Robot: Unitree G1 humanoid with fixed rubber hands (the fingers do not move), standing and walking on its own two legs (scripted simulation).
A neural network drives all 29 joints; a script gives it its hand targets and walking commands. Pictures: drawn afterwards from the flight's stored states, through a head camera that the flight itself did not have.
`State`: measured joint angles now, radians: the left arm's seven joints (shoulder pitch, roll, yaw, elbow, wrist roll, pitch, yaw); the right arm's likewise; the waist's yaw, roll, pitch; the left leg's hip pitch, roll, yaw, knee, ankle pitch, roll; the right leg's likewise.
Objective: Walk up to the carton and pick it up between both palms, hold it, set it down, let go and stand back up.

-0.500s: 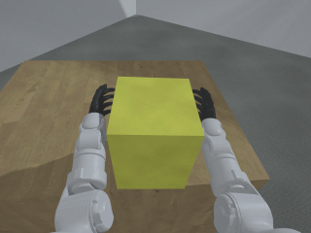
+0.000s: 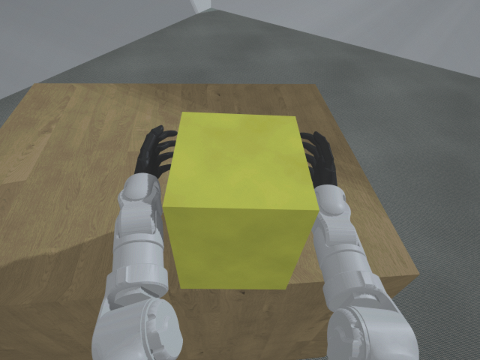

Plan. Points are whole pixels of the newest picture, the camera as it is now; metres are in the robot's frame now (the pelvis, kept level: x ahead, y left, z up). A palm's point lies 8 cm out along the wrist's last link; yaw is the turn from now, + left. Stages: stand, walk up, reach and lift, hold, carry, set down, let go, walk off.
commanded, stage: set down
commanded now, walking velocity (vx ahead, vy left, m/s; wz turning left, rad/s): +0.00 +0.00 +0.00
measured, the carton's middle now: (236, 204) +0.37 +0.01 +0.06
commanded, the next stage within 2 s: none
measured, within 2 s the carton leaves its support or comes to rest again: neither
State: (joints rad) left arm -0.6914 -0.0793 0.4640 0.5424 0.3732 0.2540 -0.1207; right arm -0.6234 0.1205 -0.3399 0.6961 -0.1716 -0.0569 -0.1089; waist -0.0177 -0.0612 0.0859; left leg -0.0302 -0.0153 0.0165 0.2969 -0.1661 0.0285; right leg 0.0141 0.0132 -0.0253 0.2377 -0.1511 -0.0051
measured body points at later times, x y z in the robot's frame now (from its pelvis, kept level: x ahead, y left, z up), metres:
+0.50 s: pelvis +0.00 +0.00 +0.00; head +0.01 +0.03 +0.45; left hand +0.41 +0.16 +0.12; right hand +0.39 -0.14 +0.12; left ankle +0.01 +0.10 -0.75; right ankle -0.01 -0.11 -0.75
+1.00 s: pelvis -0.01 +0.00 -0.01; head +0.03 +0.02 +0.44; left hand +0.42 +0.18 +0.09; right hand +0.41 -0.17 +0.11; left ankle +0.00 +0.10 -0.75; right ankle -0.01 -0.11 -0.75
